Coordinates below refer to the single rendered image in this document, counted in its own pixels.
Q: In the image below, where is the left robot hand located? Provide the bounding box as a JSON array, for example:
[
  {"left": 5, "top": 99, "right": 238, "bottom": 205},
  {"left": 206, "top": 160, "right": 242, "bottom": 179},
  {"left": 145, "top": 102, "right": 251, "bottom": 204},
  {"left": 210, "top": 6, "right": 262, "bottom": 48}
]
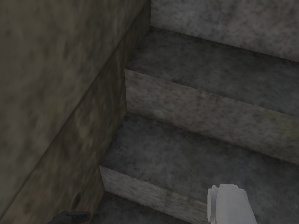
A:
[{"left": 47, "top": 210, "right": 92, "bottom": 224}]

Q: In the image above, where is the robot right thigh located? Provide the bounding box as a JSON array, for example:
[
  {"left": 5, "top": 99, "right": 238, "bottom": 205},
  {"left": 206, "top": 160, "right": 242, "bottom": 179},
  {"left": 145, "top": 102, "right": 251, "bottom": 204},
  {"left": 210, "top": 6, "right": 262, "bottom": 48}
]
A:
[{"left": 207, "top": 184, "right": 257, "bottom": 224}]

